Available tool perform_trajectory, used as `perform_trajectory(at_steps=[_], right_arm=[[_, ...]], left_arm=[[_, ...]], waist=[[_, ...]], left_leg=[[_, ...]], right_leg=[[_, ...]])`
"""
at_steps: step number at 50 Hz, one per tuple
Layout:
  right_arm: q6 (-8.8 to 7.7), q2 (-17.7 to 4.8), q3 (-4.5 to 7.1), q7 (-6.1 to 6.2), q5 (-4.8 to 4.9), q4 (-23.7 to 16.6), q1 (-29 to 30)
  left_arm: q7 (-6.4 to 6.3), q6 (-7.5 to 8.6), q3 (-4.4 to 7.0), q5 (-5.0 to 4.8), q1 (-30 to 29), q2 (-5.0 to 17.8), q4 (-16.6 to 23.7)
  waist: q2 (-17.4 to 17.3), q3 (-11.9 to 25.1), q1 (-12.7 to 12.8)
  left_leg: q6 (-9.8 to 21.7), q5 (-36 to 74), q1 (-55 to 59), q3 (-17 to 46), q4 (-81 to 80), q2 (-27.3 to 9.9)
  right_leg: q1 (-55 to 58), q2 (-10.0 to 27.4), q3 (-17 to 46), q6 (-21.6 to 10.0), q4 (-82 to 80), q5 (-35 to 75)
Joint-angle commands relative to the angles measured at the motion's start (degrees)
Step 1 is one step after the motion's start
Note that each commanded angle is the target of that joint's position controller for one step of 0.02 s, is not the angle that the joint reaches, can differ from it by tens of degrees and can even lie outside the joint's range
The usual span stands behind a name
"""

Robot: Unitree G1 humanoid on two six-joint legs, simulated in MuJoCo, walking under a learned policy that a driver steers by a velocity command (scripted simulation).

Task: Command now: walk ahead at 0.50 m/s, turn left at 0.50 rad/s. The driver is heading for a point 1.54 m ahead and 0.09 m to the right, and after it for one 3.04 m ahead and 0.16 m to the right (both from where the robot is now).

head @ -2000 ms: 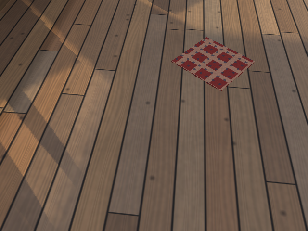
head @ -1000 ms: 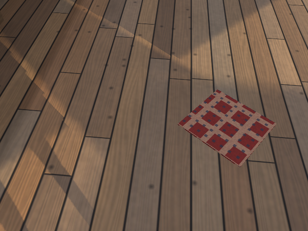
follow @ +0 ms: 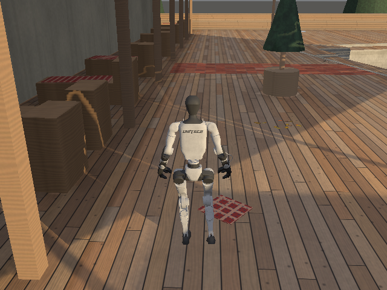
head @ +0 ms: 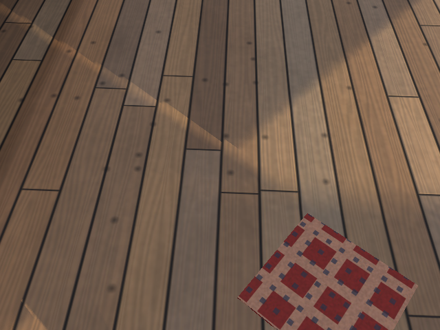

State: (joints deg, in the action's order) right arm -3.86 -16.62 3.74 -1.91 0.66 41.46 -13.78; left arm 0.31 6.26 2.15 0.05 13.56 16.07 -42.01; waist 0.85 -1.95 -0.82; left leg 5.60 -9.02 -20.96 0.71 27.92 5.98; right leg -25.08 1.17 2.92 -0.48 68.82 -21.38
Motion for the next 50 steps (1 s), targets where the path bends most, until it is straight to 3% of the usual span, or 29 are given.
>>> perform_trajectory(at_steps=[1, 4, 7, 9, 12, 15, 16, 17, 18, 19, 20, 21, 22, 23, 24, 26, 31, 36, 38, 39, 40, 41, 42, 43, 44, 45, 46, 48, 50], right_arm=[[-0.37, -6.7, 1.55, 0.77, -0.28, -4.6, -0.3], [-0.44, -8.7, 2.11, 1.71, 0.02, -4.1, -1.4], [0.05, -8.3, 1.95, 2.37, 0.56, -3.0, -3.4], [0.25, -7.9, 1.68, 2.47, 0.58, -1.8, -6.0], [0.55, -8.0, 1.52, 2.40, 0.57, -0.4, -8.5], [1.06, -8.6, 1.73, 2.46, 0.26, 0.1, -8.2], [1.22, -8.7, 1.71, 2.46, 0.17, -0.1, -6.9], [1.19, -7.6, 1.32, 2.42, -0.05, -0.5, -6.1], [1.02, -5.8, 0.38, 2.47, -0.87, -1.8, -5.4], [0.09, -2.9, -0.55, 2.37, 0.00, -1.8, -13.0], [-0.72, -5.0, -0.61, 2.05, -0.22, -2.0, -11.8], [-1.19, -8.1, 0.28, 1.66, 0.56, -3.1, -5.5], [-1.63, -7.5, 0.02, 1.53, 0.30, -4.2, -0.8], [-2.02, -6.8, 0.11, 1.42, -0.70, -4.9, 1.4], [-2.19, -6.3, 0.31, 1.41, -1.31, -5.0, 1.1], [-2.08, -4.6, 0.02, 1.39, -1.58, -4.8, -0.4], [-2.16, -1.9, -1.29, 1.44, -1.46, -6.5, 8.6], [-2.95, -4.2, -0.41, 0.87, -0.24, -8.1, 14.3], [-3.36, -5.4, 0.34, 0.91, -0.02, -7.8, 12.4], [-3.50, -6.1, 0.91, 1.12, -0.12, -6.9, 9.1], [-3.65, -7.8, 1.72, 1.58, -0.66, -6.1, 3.8], [-3.53, -11.4, 2.70, 2.17, -1.32, -5.2, -5.5], [-2.41, -14.7, 3.60, 1.76, -1.40, -3.3, -8.6], [-2.25, -9.8, 2.65, 1.51, -0.62, -3.9, -7.1], [-2.16, -7.0, 1.86, 1.65, -0.48, -4.1, -5.3], [-2.10, -5.8, 1.32, 1.52, -0.94, -4.2, -2.4], [-2.01, -4.5, 0.99, 1.44, -1.22, -3.8, -0.4], [-2.36, -3.7, 0.83, 1.49, -1.42, -3.0, 1.0], [-2.80, -4.8, 1.30, 1.51, -1.13, -1.8, 0.7]], left_arm=[[-0.37, 0.49, 2.07, 0.92, -0.6, 6.6, 5.8], [-0.95, -0.59, 1.44, 1.21, -3.2, 4.7, 6.6], [-0.69, -0.34, 0.71, 0.87, -8.8, 2.9, 7.4], [-0.04, 0.20, 0.53, 0.37, -12.4, 2.6, 7.8], [0.83, 0.94, 0.96, -0.07, -15.9, 4.0, 9.0], [1.21, 1.54, 1.73, -0.13, -14.3, 5.5, 9.1], [1.12, 1.66, 2.16, -0.13, -10.6, 6.2, 8.2], [0.86, 1.77, 3.03, 0.22, -4.5, 7.9, 6.5], [0.64, 1.78, 3.77, 0.73, 4.7, 10.7, 5.2], [0.89, 1.03, 5.30, 0.79, 11.0, 15.3, 3.1], [1.44, 0.67, 4.25, -1.11, 11.9, 11.2, 2.5], [1.26, 0.25, 3.27, -1.55, 8.3, 8.0, 3.2], [1.15, -0.32, 2.91, -0.73, 5.3, 7.4, 4.2], [1.21, -0.73, 2.60, -0.41, 3.5, 6.8, 4.4], [1.10, -0.78, 2.27, -0.05, 2.5, 6.1, 4.7], [0.89, -0.98, 2.27, -0.32, 1.8, 6.1, 4.7], [-0.55, -1.79, 3.52, -1.27, 4.6, 9.5, 3.0], [-1.09, -3.04, 3.68, -1.92, 9.0, 9.5, 1.5], [-1.22, -3.47, 3.84, -1.82, 8.2, 9.5, 1.7], [-1.23, -3.64, 3.58, -1.73, 7.7, 8.4, 1.9], [-1.13, -3.53, 2.92, -1.37, 7.0, 6.4, 2.5], [-1.01, -3.25, 1.62, -0.30, 7.1, 2.4, 3.8], [-1.10, -2.65, 1.04, -2.09, 13.9, 1.1, 5.6], [-1.34, -2.78, 2.19, -2.57, 12.9, 6.6, 4.1], [-1.23, -3.13, 2.86, -2.14, 7.9, 8.6, 4.6], [-1.20, -3.47, 2.89, -1.66, 5.9, 7.8, 4.7], [-1.00, -3.59, 3.05, -1.23, 4.4, 7.2, 5.2], [-0.37, -4.24, 2.97, -1.73, 4.3, 5.3, 5.6], [-0.14, -4.69, 2.68, -1.52, 2.6, 4.0, 6.6]], waist=[[-2.9, 4.9, 1.6], [-3.4, 3.3, 1.3], [-5.1, 3.2, -1.4], [-5.7, 3.2, -3.6], [-6.0, 2.1, -4.9], [-7.4, 1.8, -3.3], [-8.0, 2.9, -1.0], [-7.3, 7.0, 1.7], [-3.1, 15.0, 5.6], [13.0, 21.8, 4.4], [14.8, 19.8, 4.9], [8.7, 10.6, 5.5], [3.1, 6.0, 5.0], [0.5, 2.1, 3.8], [1.3, 1.8, 2.2], [3.8, 2.8, 0.7], [3.9, 2.2, 3.1], [4.6, 2.3, 4.4], [5.8, 2.6, 2.5], [5.8, 3.7, 0.6], [4.9, 7.1, -2.2], [-3.1, 14.8, -5.6], [-21.3, 19.2, -2.3], [-14.2, 13.7, -3.2], [-9.1, 7.8, -4.0], [-5.4, 4.8, -2.7], [-5.4, 2.5, -1.7], [-8.0, 1.4, -0.1], [-7.1, 0.8, 0.1]], left_leg=[[12.2, 12.3, 11.2, 21.2, -14.3, -15.4], [11.4, 16.3, 5.6, 16.0, -15.2, -13.0], [8.1, 12.6, 4.9, 12.3, -14.1, -10.1], [7.2, 9.2, 6.1, 13.0, -13.6, -10.8], [6.9, 8.0, 12.5, 16.7, -10.5, -13.7], [5.8, 12.9, 17.9, 20.1, -6.7, -16.2], [4.9, 19.7, 18.8, 18.9, -3.8, -15.6], [3.6, 27.6, 18.0, 16.1, 3.2, -12.9], [1.6, 22.4, 11.4, 12.1, 17.4, -9.9], [-3.5, -1.1, -9.9, 5.4, 38.4, -1.1], [-3.9, -22.4, -20.0, 7.5, 43.7, -1.9], [-3.6, -18.6, -24.6, 7.7, 46.3, -5.4], [-3.4, -14.5, -24.3, 5.9, 44.7, -7.3], [-3.6, -11.8, -23.4, 5.2, 40.1, -8.7], [-4.0, -9.8, -20.5, 5.1, 36.5, -10.0], [-5.5, -9.0, -16.5, 3.6, 30.5, -10.1], [-8.3, 5.2, -9.2, 1.8, 11.1, -7.5], [-8.1, 8.9, -3.4, 3.8, 1.6, -5.2], [-6.6, 6.0, 0.9, 3.8, -0.9, -5.3], [-5.4, 5.4, 6.0, 3.4, -3.0, -5.6], [-3.4, 4.2, 15.0, 5.3, -3.4, -8.9], [0.3, 1.4, 29.0, 15.5, -3.2, -19.8], [8.3, -12.3, 40.6, 39.9, -8.4, -30.4], [7.5, -21.7, 36.7, 41.6, -10.7, -29.7], [5.6, -18.5, 30.9, 33.0, -11.2, -27.4], [4.6, -10.8, 24.9, 26.1, -12.3, -24.8], [4.5, -5.1, 20.8, 21.4, -13.6, -22.9], [4.1, 1.3, 16.0, 13.8, -16.2, -20.4], [5.0, 6.3, 15.0, 9.4, -17.9, -20.4]], right_leg=[[-11.0, 4.2, 1.9, 1.5, -5.3, 2.8], [-10.2, 3.4, 0.0, 4.0, -14.6, 9.5], [-6.8, 1.6, -0.6, 4.5, -28.3, 22.4], [-4.3, 0.4, -1.1, 4.2, -33.8, 28.3], [-6.0, 0.1, -0.3, 2.4, -38.4, 26.1], [-4.5, -0.5, -0.7, -0.4, -41.3, 18.8], [-0.3, -1.4, -2.3, -1.9, -43.3, 18.5], [8.7, -0.9, -2.1, -4.1, -43.5, 20.2], [23.2, 6.6, 6.5, -8.6, -41.4, 23.6], [43.4, 17.2, 29.7, -18.8, -44.0, 14.3], [44.8, 19.3, 41.6, -19.3, -51.0, 2.4], [38.0, 17.7, 36.1, -16.7, -52.0, -2.7], [30.6, 15.3, 30.3, -15.3, -53.2, 0.2], [24.4, 13.0, 26.3, -14.8, -54.6, 5.7], [20.9, 11.2, 23.5, -14.3, -55.5, 11.2], [17.2, 8.8, 19.5, -14.5, -56.6, 18.3], [10.3, 5.5, 12.8, -13.0, -56.7, 21.9], [12.8, 6.6, 17.9, -10.9, -52.5, 15.2], [13.8, 6.9, 20.5, -9.6, -49.3, 13.9], [13.0, 5.5, 20.3, -8.4, -46.3, 14.0], [10.1, 2.9, 18.2, -6.6, -39.4, 14.4], [2.5, -1.3, 12.3, -4.2, -22.3, 4.4], [-15.4, -6.1, 5.7, -1.8, -6.9, -13.7], [-21.3, -1.6, 7.1, -1.0, 0.8, -10.8], [-22.4, -0.1, 6.4, -0.7, 2.8, -5.5], [-20.1, 1.6, 5.2, -0.3, 2.1, -1.4], [-19.1, 3.0, 5.1, -0.1, 0.2, 1.3], [-15.8, 4.7, 3.8, 0.2, -1.6, 4.0], [-16.7, 5.2, 3.1, 0.9, -3.6, 6.7]])
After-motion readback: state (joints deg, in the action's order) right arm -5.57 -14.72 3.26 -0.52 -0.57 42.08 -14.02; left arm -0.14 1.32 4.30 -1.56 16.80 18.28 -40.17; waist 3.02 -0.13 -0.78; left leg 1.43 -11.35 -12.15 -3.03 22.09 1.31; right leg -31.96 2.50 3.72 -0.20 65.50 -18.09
